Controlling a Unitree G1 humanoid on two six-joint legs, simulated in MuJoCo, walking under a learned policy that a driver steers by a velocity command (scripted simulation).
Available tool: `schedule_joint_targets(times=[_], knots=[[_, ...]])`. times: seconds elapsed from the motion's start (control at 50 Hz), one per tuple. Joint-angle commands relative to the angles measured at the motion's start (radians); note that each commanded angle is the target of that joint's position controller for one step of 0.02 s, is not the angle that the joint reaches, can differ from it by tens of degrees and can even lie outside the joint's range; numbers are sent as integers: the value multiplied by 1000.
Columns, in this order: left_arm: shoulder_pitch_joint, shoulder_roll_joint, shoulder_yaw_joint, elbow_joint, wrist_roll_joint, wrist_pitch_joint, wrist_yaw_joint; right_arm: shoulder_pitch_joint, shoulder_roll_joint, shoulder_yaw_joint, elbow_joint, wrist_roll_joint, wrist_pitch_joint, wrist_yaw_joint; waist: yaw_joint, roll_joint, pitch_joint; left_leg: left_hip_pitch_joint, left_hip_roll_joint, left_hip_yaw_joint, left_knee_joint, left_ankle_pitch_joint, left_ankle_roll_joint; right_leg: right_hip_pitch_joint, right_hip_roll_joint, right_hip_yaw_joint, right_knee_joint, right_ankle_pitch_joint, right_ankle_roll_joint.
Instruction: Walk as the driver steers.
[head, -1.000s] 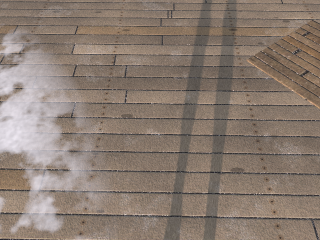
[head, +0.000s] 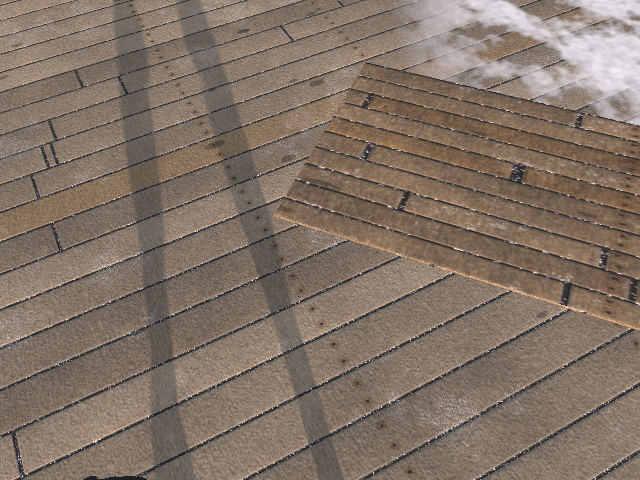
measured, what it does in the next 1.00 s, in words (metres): walks ahead, turning left: left foot, then right foot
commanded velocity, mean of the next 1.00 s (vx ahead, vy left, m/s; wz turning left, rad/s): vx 0.50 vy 0.00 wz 0.46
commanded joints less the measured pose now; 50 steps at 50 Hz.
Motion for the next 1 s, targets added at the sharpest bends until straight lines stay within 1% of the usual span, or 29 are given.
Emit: schedule_joint_targets(times=[0.02,0.08,0.14,0.22,0.32,0.36,0.38,0.4,0.42,0.44,0.46,0.48,0.5,0.52,0.54,0.56,0.6,0.68,0.74,0.8,0.84,0.86,0.88,0.9,0.92,0.94,0.96,0.98,1.0], knots=[[102,109,42,-1,7,-29,4,-24,-106,-31,-79,-8,-1,-6,49,-120,-105,-265,86,-68,18,122,-6,289,-266,262,-323,122,-174],[70,109,50,30,13,-60,6,-9,-55,-27,-69,-8,32,-15,15,-85,-56,-265,84,-82,-25,208,-31,210,-267,152,-408,193,-181],[88,116,56,65,20,-65,20,-77,-43,-27,-92,-14,32,-13,28,-71,-19,-333,75,-100,-172,365,-39,244,-246,43,-426,240,-157],[116,149,66,98,10,-58,33,-199,-12,-11,-131,-21,22,13,75,-50,22,-303,55,-23,-404,523,-20,280,-243,-65,-447,250,-129],[170,185,84,148,-17,-23,41,-300,-24,-11,-204,-20,24,42,98,-48,51,-360,31,34,-523,402,39,470,-300,-110,-361,381,-104],[153,214,92,148,-22,-6,48,-266,-51,-26,-217,-20,29,48,61,-79,-1,-267,-27,94,-524,298,77,509,-300,-136,-239,700,-81],[143,226,94,145,-24,3,53,-197,-76,-41,-209,-18,33,47,18,-95,-52,-168,-68,125,-517,248,101,509,-291,-148,-123,854,-66],[124,226,91,141,-29,12,56,-63,-118,-67,-180,-14,35,40,-62,-84,-125,21,-116,141,-563,270,134,453,-259,-174,67,897,-38],[134,204,79,131,-20,7,61,102,-192,-103,-141,-12,43,23,-137,-24,-216,317,-93,35,-602,305,180,258,-215,-176,340,693,7],[240,51,32,80,23,-16,46,106,-311,-125,-140,-3,42,9,-23,264,-288,670,178,-508,-662,188,368,-214,-20,-126,722,-253,85],[169,94,27,70,-9,-58,32,122,-255,-104,-179,-13,25,15,-74,164,-450,771,273,-849,-841,31,444,-352,50,131,868,-427,78],[58,159,44,41,-50,-83,22,92,-190,-86,-175,-23,11,17,-102,97,-317,698,251,-713,-876,79,378,-440,-10,169,858,-339,49],[29,151,38,30,-45,-97,25,38,-161,-78,-179,-19,4,16,-64,33,-220,561,208,-587,-870,160,338,-426,-56,162,771,-249,30],[23,152,42,40,-16,-100,33,-32,-125,-67,-190,-17,3,13,-20,-7,-150,417,168,-483,-872,280,310,-368,-90,155,678,-198,34],[39,163,50,46,-1,-91,35,-74,-98,-56,-209,-29,2,8,16,11,-130,319,138,-417,-889,381,300,-290,-111,161,625,-161,40],[54,161,53,47,5,-79,33,-91,-95,-54,-221,-35,3,5,36,24,-120,261,121,-392,-909,434,299,-246,-114,159,593,-142,50],[64,132,48,47,12,-58,32,-87,-113,-59,-222,-29,1,-5,50,18,-101,180,103,-329,-928,529,302,-219,-111,134,505,-114,82],[-74,83,27,9,13,-48,31,-43,-147,-69,-206,-20,9,-29,7,44,-55,86,26,-228,-930,489,246,-182,-65,108,208,135,123],[-170,81,22,-12,-2,-57,19,5,-152,-71,-190,-17,20,-35,-37,68,-51,73,17,-247,-911,384,212,-108,-17,103,41,273,125],[-198,115,34,-25,-10,-69,7,39,-141,-70,-176,-11,29,-38,-39,80,-53,158,53,-335,-838,326,197,-95,-8,141,-39,238,103],[-166,139,46,-20,-12,-79,3,29,-140,-72,-179,-14,34,-41,-13,106,-57,205,76,-393,-777,339,181,-61,-9,150,-60,157,73],[-114,149,53,-6,-12,-84,4,14,-135,-71,-184,-15,37,-41,19,120,-68,205,69,-403,-736,366,169,5,-6,136,-84,134,52],[-16,169,66,21,-5,-89,9,6,-105,-61,-189,-21,36,-39,67,113,-121,195,31,-369,-644,432,142,139,-15,120,-113,145,22],[118,211,78,37,15,-93,15,14,-47,-38,-200,-33,32,-34,122,41,-250,111,-22,-301,-406,363,108,373,-149,241,-90,100,-40],[231,301,100,72,30,-83,14,160,20,-17,-215,-13,22,-34,79,-251,-376,-229,-177,-166,-65,-14,28,712,-366,682,-159,-84,-212],[256,239,91,94,-3,-77,3,185,-53,-23,-195,3,16,-36,92,-294,-355,-400,-131,-175,96,-153,14,728,-422,909,-248,-353,-249],[203,163,70,82,-11,-74,5,81,-122,-40,-197,2,17,-35,118,-173,-210,-445,-89,-185,146,-64,11,612,-374,776,-270,-388,-206],[152,138,59,76,-2,-65,6,-8,-127,-41,-216,-13,18,-36,113,-99,-133,-428,-56,-144,133,6,11,494,-327,629,-272,-281,-172],[119,121,51,82,5,-61,7,-64,-114,-41,-233,-28,13,-34,99,-73,-71,-412,-33,-133,78,53,11,390,-287,532,-290,-153,-165]])
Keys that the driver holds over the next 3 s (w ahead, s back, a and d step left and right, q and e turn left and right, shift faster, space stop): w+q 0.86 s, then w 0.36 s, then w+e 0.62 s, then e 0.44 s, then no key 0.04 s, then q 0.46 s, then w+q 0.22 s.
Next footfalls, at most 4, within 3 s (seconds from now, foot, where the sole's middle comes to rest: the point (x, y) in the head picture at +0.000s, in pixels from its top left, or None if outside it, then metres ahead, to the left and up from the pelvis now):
0.42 left None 0.38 0.17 -0.77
0.90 right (290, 360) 0.71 0.09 -0.77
1.38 left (135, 340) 0.78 0.45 -0.77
1.90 right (200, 216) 1.15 0.33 -0.77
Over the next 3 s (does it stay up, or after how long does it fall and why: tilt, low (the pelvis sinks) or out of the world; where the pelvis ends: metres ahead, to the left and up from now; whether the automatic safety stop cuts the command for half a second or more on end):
stays up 1.18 0.47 0.00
